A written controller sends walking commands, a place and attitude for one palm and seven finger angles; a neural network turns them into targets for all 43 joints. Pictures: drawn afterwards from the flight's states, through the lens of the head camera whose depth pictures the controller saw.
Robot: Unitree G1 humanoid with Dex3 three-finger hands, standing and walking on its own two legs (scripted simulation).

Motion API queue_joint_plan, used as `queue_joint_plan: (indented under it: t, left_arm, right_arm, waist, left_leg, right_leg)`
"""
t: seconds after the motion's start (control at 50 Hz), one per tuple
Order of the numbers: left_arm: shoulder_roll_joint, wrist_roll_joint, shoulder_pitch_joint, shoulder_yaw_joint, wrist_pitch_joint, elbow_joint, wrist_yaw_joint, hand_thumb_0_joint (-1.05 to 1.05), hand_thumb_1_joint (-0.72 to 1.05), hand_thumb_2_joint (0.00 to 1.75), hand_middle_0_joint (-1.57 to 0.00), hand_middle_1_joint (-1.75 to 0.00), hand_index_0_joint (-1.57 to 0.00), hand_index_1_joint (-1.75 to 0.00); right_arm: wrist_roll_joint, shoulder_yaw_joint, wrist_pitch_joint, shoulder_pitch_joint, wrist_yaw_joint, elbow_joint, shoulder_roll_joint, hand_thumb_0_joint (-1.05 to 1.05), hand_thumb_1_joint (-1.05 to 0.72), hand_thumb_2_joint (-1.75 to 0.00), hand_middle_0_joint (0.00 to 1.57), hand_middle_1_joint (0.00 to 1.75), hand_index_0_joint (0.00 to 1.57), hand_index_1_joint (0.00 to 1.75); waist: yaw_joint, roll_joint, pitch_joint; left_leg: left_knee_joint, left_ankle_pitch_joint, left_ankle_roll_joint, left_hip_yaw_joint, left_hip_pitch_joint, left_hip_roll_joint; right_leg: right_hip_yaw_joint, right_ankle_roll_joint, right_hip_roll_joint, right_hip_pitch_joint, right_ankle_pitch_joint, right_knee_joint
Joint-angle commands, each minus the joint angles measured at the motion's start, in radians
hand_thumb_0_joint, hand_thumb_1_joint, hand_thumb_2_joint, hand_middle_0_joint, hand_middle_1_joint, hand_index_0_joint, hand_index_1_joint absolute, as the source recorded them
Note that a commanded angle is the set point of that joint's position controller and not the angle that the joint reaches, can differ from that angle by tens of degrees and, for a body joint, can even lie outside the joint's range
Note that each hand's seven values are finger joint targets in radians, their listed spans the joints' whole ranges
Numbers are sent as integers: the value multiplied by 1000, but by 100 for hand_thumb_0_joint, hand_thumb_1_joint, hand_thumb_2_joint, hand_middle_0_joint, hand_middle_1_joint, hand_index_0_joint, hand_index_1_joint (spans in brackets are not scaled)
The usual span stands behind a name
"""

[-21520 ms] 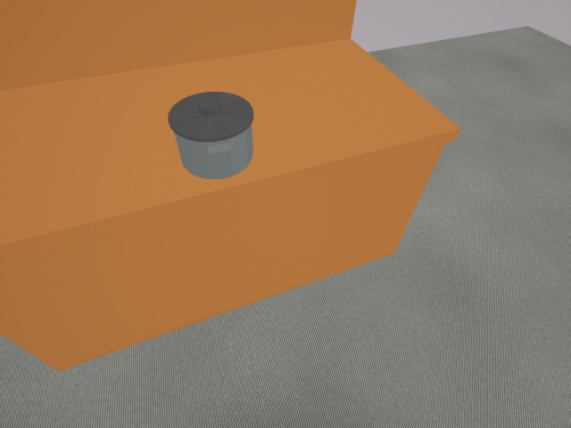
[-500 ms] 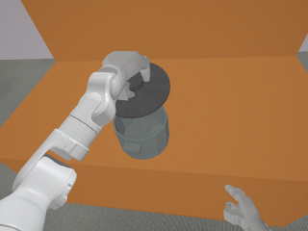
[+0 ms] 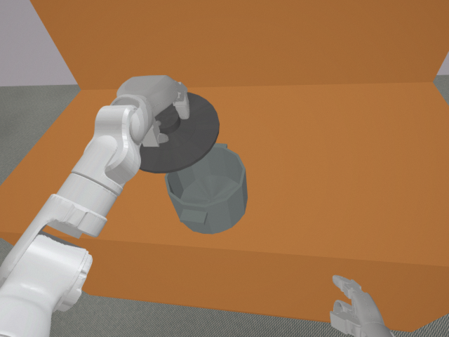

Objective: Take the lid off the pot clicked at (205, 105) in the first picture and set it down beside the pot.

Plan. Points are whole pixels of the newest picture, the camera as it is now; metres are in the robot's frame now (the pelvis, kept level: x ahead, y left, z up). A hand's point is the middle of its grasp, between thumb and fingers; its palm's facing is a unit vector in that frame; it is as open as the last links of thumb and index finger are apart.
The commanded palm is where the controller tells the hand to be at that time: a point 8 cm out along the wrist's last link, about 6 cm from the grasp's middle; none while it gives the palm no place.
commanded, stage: move the lid sideways beside the pot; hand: left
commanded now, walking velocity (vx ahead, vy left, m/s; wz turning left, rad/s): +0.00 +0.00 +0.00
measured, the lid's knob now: (165, 120) +0.45 +0.12 +0.17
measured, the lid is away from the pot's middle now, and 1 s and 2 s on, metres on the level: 0.05 0.16 0.22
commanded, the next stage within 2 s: lower the lid onto the table in 1.60 s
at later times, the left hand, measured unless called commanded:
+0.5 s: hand (120, 126) +0.42 +0.19 +0.19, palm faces -0.22 +0.01 -0.98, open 8.2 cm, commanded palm +0.40 +0.20 +0.27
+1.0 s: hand (96, 122) +0.42 +0.24 +0.20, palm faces -0.22 +0.01 -0.97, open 8.2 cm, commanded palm +0.40 +0.24 +0.27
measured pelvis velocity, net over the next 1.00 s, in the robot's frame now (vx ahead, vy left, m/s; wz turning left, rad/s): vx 0.00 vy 0.02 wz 0.02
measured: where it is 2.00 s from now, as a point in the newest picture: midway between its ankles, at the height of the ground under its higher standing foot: outside the picture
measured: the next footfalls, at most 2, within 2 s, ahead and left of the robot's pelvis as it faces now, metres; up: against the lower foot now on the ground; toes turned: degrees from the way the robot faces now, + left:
none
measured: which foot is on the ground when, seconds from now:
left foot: down 0.00-1.00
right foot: down 0.00-1.00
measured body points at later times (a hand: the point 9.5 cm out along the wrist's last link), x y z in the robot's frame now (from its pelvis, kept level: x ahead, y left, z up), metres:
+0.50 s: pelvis -0.01 +0.01 +0.00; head +0.02 -0.03 +0.45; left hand +0.42 +0.19 +0.25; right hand +0.18 -0.22 -0.11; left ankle +0.00 +0.11 -0.74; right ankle +0.01 -0.12 -0.74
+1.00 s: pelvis +0.00 +0.02 +0.00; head +0.03 -0.02 +0.45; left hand +0.43 +0.23 +0.25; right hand +0.16 -0.23 -0.12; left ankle +0.00 +0.11 -0.74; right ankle +0.01 -0.12 -0.74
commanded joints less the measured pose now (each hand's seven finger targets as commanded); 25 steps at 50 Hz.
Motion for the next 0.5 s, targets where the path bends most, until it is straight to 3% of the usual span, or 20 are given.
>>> queue_joint_plan:
  t: [0.0,0.02,0.06,0.08,0.12,0.16,0.18,0.22,0.26,0.28,0.3,0.36,0.38,0.4,0.44,0.46,0.48]
  left_arm:
    - [238,35,-630,186,-3,-229,54,0,44,120,-88,-96,-89,-95]
    - [237,32,-606,188,-3,-234,46,0,44,120,-88,-96,-89,-95]
    - [330,20,-525,275,-13,-241,39,0,44,120,-88,-96,-89,-95]
    - [325,35,-539,265,-17,-244,29,0,44,120,-88,-96,-89,-95]
    - [301,36,-532,244,-17,-210,13,0,44,120,-88,-96,-89,-95]
    - [318,25,-537,247,-26,-223,7,0,44,120,-88,-96,-89,-95]
    - [296,38,-588,219,-32,-252,3,0,44,120,-88,-96,-89,-95]
    - [311,42,-622,225,-38,-249,0,0,44,120,-88,-96,-89,-95]
    - [366,28,-598,271,-51,-248,-1,0,44,120,-88,-96,-89,-95]
    - [395,39,-626,292,-62,-267,-2,0,44,120,-88,-96,-89,-95]
    - [380,42,-621,282,-61,-210,-6,0,44,120,-88,-96,-89,-95]
    - [412,25,-582,309,-76,-183,-7,0,44,120,-88,-96,-89,-95]
    - [375,36,-592,276,-78,-160,-12,0,44,120,-88,-96,-89,-95]
    - [368,42,-603,270,-78,-123,-15,0,44,120,-88,-96,-89,-95]
    - [382,41,-624,274,-87,-149,-14,0,44,120,-88,-96,-89,-95]
    - [379,27,-619,267,-101,-179,-9,0,44,120,-88,-96,-89,-95]
    - [373,39,-630,267,-106,-194,-10,0,44,120,-88,-96,-89,-95]
  right_arm:
    - [7,-33,-58,-148,-3,-161,-73,0,-90,-90,20,30,20,30]
    - [6,-33,-60,-139,-2,-162,-75,0,-90,-90,20,30,20,30]
    - [2,-43,-58,-138,-2,-167,-98,0,-90,-90,20,30,20,30]
    - [1,-32,-59,-136,-4,-171,-84,0,-90,-90,20,30,20,30]
    - [4,-33,-54,-136,-6,-168,-85,0,-90,-90,20,30,20,30]
    - [8,-42,-50,-134,-5,-167,-101,0,-90,-90,20,30,20,30]
    - [6,-34,-53,-133,-7,-171,-87,0,-90,-90,20,30,20,30]
    - [5,-37,-58,-126,-13,-165,-90,0,-90,-90,20,30,20,30]
    - [0,-45,-65,-115,-16,-164,-104,0,-90,-90,20,30,20,30]
    - [-2,-37,-69,-104,-17,-165,-93,0,-90,-90,20,30,20,30]
    - [-3,-36,-69,-111,-20,-161,-95,0,-90,-90,20,30,20,30]
    - [-2,-44,-66,-83,-22,-151,-113,0,-90,-90,20,30,20,30]
    - [-1,-35,-66,-81,-23,-154,-98,0,-90,-90,20,30,20,30]
    - [0,-39,-61,-82,-25,-146,-103,0,-90,-90,20,30,20,30]
    - [2,-40,-61,-79,-25,-150,-106,0,-90,-90,20,30,20,30]
    - [-1,-47,-64,-79,-22,-155,-118,0,-90,-90,20,30,20,30]
    - [-3,-42,-70,-71,-20,-161,-100,0,-90,-90,20,30,20,30]
  waist:
    - [-5,-118,-423]
    - [0,-120,-422]
    - [9,-123,-438]
    - [15,-130,-461]
    - [7,-152,-405]
    - [-6,-127,-385]
    - [-3,-111,-416]
    - [-8,-93,-411]
    - [-10,-82,-436]
    - [2,-85,-482]
    - [-4,-93,-427]
    - [-9,-101,-420]
    - [-7,-112,-424]
    - [-14,-119,-380]
    - [-11,-100,-391]
    - [-19,-61,-408]
    - [-8,-60,-460]
  left_leg:
    - [-25,258,34,-39,128,0]
    - [-27,269,35,-45,131,-1]
    - [-16,277,39,-42,119,-4]
    - [-27,288,37,-37,116,-9]
    - [-29,268,34,-41,102,-4]
    - [-28,243,34,-44,108,-2]
    - [-38,250,33,-42,129,-4]
    - [-39,245,32,-57,145,-3]
    - [-26,243,36,-59,155,-5]
    - [-37,265,37,-58,161,-7]
    - [-35,246,35,-61,141,-6]
    - [-35,245,35,-59,144,-1]
    - [-49,243,34,-57,141,-2]
    - [-46,217,32,-57,129,2]
    - [-51,221,33,-62,137,1]
    - [-37,244,33,-68,161,1]
    - [-47,274,32,-71,178,0]
  right_leg:
    - [13,-38,17,171,345,-31]
    - [11,-39,17,171,348,-31]
    - [19,-41,10,198,370,-29]
    - [21,-36,14,223,379,-25]
    - [13,-36,12,193,366,-35]
    - [9,-40,11,165,326,-45]
    - [9,-36,19,172,312,-42]
    - [3,-41,21,153,295,-46]
    - [7,-44,18,158,294,-46]
    - [13,-39,23,195,310,-44]
    - [8,-43,21,167,303,-49]
    - [4,-44,16,160,298,-59]
    - [0,-39,23,163,281,-59]
    - [-5,-41,22,132,263,-66]
    - [-5,-43,22,134,260,-67]
    - [-5,-50,18,122,264,-60]
    - [-4,-45,27,151,269,-55]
